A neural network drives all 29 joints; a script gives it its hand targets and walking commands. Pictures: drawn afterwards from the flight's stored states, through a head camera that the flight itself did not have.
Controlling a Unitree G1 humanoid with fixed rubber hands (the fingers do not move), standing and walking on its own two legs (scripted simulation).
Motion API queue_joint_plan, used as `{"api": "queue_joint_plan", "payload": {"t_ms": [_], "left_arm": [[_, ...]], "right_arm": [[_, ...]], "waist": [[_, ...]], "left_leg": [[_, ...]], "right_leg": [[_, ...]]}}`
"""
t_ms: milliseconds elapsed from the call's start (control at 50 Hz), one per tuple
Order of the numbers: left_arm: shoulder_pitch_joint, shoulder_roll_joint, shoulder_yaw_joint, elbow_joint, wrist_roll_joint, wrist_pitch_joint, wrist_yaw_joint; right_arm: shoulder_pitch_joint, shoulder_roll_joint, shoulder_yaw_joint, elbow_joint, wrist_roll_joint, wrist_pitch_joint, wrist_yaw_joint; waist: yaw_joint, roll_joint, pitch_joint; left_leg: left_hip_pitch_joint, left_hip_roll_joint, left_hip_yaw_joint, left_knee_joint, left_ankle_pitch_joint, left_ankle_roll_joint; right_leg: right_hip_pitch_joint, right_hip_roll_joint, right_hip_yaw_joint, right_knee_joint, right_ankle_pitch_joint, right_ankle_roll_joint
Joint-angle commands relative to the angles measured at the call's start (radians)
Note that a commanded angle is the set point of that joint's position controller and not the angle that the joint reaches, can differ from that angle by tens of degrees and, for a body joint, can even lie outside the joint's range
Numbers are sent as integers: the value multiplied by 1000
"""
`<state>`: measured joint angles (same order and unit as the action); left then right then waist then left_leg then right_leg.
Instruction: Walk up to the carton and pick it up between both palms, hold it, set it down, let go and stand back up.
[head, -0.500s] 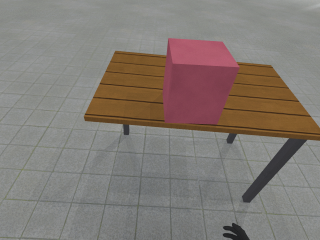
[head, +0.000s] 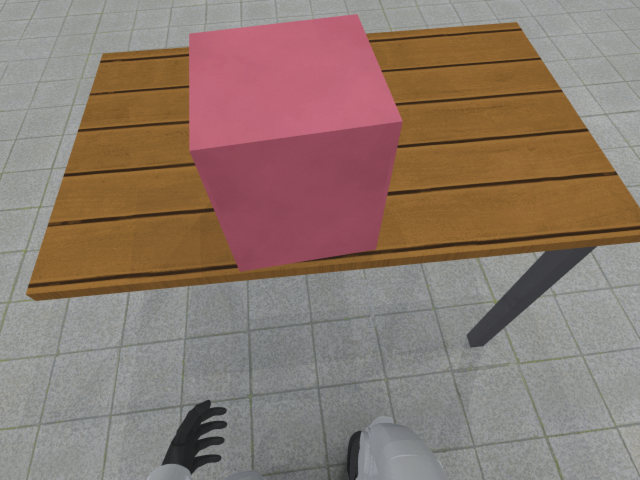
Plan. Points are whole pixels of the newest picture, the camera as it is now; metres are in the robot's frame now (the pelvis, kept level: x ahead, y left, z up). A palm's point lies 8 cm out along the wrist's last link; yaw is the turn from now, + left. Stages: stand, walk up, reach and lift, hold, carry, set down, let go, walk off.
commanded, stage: walk up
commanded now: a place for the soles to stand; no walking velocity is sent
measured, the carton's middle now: (293, 154) +0.52 +0.02 +0.06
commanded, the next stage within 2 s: none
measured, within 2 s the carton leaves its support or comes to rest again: neither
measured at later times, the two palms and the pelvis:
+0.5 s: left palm out of the picture +0.05 +0.22 -0.12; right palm (475, 412) +0.20 -0.19 -0.10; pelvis -0.02 -0.03 -0.01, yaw +10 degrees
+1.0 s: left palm out of the picture +0.01 +0.17 -0.08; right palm out of the picture +0.04 -0.25 -0.11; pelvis -0.06 -0.03 +0.02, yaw +4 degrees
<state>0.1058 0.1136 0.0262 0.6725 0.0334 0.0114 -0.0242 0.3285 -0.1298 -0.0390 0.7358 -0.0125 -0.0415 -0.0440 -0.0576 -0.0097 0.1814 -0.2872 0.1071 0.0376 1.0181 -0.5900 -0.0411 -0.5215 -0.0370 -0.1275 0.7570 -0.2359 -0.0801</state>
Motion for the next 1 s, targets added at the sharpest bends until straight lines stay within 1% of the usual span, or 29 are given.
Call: {"api": "queue_joint_plan", "payload": {"t_ms": [0,20,60,140,160,220,280,380,400,420,440,460,480,500,520,540,560,600,620,680,740,780,800,820,840,860,900,920,980], "left_arm": [[189,177,88,-127,-10,-15,57],[185,153,81,-122,-6,-14,70],[142,97,64,-106,-18,-21,76],[88,86,54,-113,-8,-52,77],[106,86,52,-119,-8,-54,82],[131,134,55,-94,-15,-61,93],[62,155,58,-108,-8,-47,100],[25,174,53,-120,-18,-25,88],[12,193,58,-123,-11,-21,87],[-13,207,65,-118,-13,-12,80],[-21,196,62,-118,-8,-5,70],[1,188,63,-106,-8,6,61],[64,143,50,-83,-9,6,48],[103,107,36,-94,-10,7,31],[15,128,41,-131,11,11,44],[-12,141,47,-138,14,14,44],[-10,135,42,-116,13,14,38],[96,111,37,-65,-13,12,38],[115,110,31,-71,-7,18,44],[49,90,25,-74,6,2,52],[141,71,23,-55,-1,-9,50],[220,75,25,-48,-4,-26,55],[273,87,35,-29,-4,-34,57],[332,139,53,-31,-6,-43,59],[290,207,76,-61,-5,-49,61],[245,230,82,-60,-6,-43,67],[172,140,53,-78,3,-54,71],[146,133,49,-80,8,-60,76],[92,127,51,-91,-6,-60,64]], "right_arm": [[-28,-83,-4,-122,-9,-4,-11],[-8,-68,-3,-101,-13,3,-9],[-23,-48,0,-94,-20,17,-18],[-93,-47,1,-99,-31,33,-25],[-116,-62,-5,-106,-33,44,-23],[-164,-52,-5,-117,-21,60,-18],[-178,-66,-11,-129,-19,78,-11],[-250,-56,-10,-166,-16,84,4],[-235,-68,-11,-167,-15,85,7],[-177,-45,-13,-151,-10,81,14],[-97,-65,-21,-130,-5,74,19],[-46,-56,-19,-113,-9,64,17],[0,-106,-33,-114,-21,53,16],[-24,-165,-55,-132,-25,37,12],[-96,-232,-78,-147,-27,35,-2],[-181,-180,-71,-167,-15,27,-9],[-233,-133,-44,-172,-22,19,-18],[-286,-127,-33,-203,-34,17,-30],[-261,-145,-37,-209,-32,11,-26],[-169,-48,-18,-179,-32,4,6],[-190,-97,-36,-157,-44,14,20],[-170,-115,-38,-154,-41,34,37],[-146,-94,-29,-150,-36,41,51],[-114,-67,-23,-144,-33,46,62],[-97,-66,-20,-157,-30,48,68],[-124,-107,-29,-170,-35,50,62],[-164,-91,-14,-171,-39,39,63],[-124,-63,-5,-145,-30,33,67],[-28,-65,-6,-100,-23,27,60]], "waist": [[159,-146,-504],[142,-168,-504],[104,-189,-413],[90,-98,-349],[96,-38,-356],[101,-3,-376],[81,-78,-421],[84,-66,-333],[72,-62,-337],[38,-84,-331],[19,-42,-334],[0,-22,-336],[1,151,-360],[15,300,-317],[-7,278,-304],[10,220,-240],[37,147,-191],[106,97,-260],[96,102,-281],[36,157,-256],[56,225,-228],[83,148,-242],[94,51,-246],[112,-82,-258],[77,-155,-209],[80,-172,-200],[67,-130,-142],[58,-178,-194],[12,-223,-169]], "left_leg": [[-334,-95,-81,375,-54,10],[-351,-90,-95,400,-32,8],[-297,-67,-86,373,10,-6],[-305,-77,-71,277,11,-15],[-308,-92,-86,256,25,-14],[-285,-89,-100,187,58,-4],[-258,-94,-84,147,60,-7],[-137,-81,-12,-8,75,14],[-104,-86,-3,-60,74,25],[-3,-86,33,-166,134,41],[83,-95,40,-312,196,63],[149,-90,2,-450,268,77],[221,37,-220,-595,144,128],[249,265,-567,-690,19,216],[44,320,-657,-694,96,324],[-103,327,-645,-728,53,351],[-83,261,-524,-710,205,319],[129,187,-261,-587,659,252],[147,188,-210,-558,767,253],[79,109,-204,-611,477,231],[37,111,-152,-616,248,226],[-47,86,-131,-539,181,198],[-118,53,-96,-445,136,158],[-245,-12,-27,-284,76,91],[-356,-97,36,-231,53,32],[-215,-77,-16,-164,58,39],[-154,-71,-43,-258,121,46],[-174,-64,-49,-302,113,47],[-2,-74,-41,-473,291,45]], "right_leg": [[652,-315,458,-324,491,-202],[657,-304,399,-295,560,-170],[491,-275,277,-295,589,-178],[410,-321,255,-298,707,-227],[420,-335,284,-304,710,-221],[413,-334,276,-285,682,-171],[388,-342,304,-322,379,-168],[188,-321,236,-376,116,-147],[137,-321,240,-399,3,-132],[72,-284,171,-397,-121,-91],[30,-255,136,-385,-260,-42],[12,-201,108,-325,-329,2],[-72,-149,62,-141,-359,55],[-255,-19,-12,118,-433,121],[-174,8,103,226,-408,115],[-119,-4,129,334,-375,124],[-105,-7,155,389,-347,122],[-203,46,168,439,-277,133],[-216,48,155,456,-253,141],[-76,26,172,231,-234,151],[56,37,118,7,-246,146],[249,54,101,-270,-109,112],[350,31,153,-321,-17,99],[427,-129,416,-389,-118,41],[369,-303,725,-474,-244,-56],[196,-326,800,-498,-296,-128],[214,-223,634,-478,-76,-82],[317,-185,530,-437,-8,-53],[159,-141,472,-425,-73,-7]]}}
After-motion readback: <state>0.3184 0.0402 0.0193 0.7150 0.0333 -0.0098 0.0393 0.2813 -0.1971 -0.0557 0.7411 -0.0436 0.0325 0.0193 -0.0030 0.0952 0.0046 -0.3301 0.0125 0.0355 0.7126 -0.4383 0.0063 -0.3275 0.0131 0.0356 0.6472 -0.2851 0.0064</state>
